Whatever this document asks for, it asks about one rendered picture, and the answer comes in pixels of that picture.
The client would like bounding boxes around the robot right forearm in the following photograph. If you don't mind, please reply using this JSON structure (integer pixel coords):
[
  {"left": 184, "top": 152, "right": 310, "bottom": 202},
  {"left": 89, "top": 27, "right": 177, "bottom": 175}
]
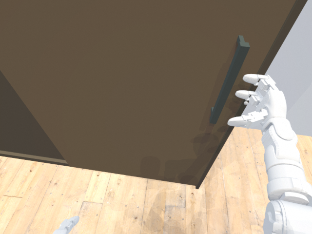
[{"left": 261, "top": 117, "right": 312, "bottom": 207}]

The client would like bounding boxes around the right robot hand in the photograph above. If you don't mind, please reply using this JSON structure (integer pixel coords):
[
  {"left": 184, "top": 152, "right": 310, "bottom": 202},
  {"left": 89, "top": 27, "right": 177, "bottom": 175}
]
[{"left": 228, "top": 74, "right": 287, "bottom": 129}]

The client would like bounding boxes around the left robot hand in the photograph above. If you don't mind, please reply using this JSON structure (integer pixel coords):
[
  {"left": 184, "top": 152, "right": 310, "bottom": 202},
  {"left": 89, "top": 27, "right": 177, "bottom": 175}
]
[{"left": 53, "top": 216, "right": 79, "bottom": 234}]

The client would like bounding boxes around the robot right upper arm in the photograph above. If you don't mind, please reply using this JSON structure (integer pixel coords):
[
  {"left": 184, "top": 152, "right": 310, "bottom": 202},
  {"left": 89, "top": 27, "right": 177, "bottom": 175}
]
[{"left": 263, "top": 199, "right": 312, "bottom": 234}]

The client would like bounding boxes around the handle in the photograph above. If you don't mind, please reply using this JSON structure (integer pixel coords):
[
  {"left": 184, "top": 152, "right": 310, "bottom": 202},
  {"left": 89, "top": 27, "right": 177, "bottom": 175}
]
[{"left": 210, "top": 35, "right": 250, "bottom": 124}]

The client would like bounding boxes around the wardrobe door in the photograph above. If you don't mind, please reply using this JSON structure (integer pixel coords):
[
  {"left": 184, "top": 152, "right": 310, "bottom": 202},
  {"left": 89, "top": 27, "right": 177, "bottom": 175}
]
[
  {"left": 0, "top": 71, "right": 65, "bottom": 160},
  {"left": 0, "top": 0, "right": 296, "bottom": 186}
]

